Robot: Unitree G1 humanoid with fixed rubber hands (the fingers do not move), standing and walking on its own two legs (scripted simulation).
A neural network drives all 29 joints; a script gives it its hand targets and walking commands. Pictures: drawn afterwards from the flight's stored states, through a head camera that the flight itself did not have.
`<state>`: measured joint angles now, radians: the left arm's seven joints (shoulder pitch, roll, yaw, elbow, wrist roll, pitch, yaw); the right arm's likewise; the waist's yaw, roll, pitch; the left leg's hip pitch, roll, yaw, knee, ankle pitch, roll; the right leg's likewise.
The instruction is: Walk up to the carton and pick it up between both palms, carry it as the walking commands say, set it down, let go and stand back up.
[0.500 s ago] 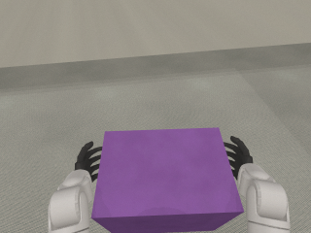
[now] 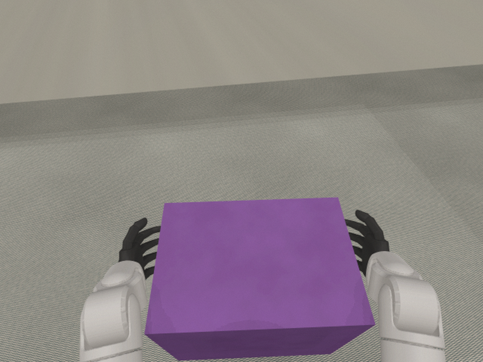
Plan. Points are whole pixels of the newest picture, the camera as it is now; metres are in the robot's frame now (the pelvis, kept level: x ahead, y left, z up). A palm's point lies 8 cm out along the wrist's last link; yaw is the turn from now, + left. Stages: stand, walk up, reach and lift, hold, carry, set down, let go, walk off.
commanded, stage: carry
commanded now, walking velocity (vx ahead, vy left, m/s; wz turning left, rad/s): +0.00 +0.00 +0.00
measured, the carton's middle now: (253, 283) +0.26 +0.00 -0.01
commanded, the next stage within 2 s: none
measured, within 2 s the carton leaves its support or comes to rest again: neither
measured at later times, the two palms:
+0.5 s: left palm (139, 265) +0.26 +0.17 +0.06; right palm (377, 257) +0.26 -0.19 +0.07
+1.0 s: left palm (142, 264) +0.26 +0.17 +0.06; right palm (379, 257) +0.26 -0.20 +0.06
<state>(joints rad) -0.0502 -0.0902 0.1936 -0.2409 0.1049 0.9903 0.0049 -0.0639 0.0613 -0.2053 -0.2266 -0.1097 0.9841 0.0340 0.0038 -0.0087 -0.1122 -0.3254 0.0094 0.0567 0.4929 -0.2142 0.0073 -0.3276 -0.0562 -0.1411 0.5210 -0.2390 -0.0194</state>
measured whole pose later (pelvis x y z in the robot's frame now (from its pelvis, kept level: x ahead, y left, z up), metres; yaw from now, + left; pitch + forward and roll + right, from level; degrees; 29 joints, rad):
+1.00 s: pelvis +0.00 -0.01 +0.00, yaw +0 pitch +3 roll +0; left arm -0.06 -0.09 0.20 -0.18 0.11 0.93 0.00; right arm -0.08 0.05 -0.20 -0.16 -0.11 0.92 0.03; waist 0.00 -0.01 -0.11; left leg -0.32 0.03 0.05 0.50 -0.22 -0.01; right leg -0.32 -0.04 -0.14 0.52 -0.24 -0.03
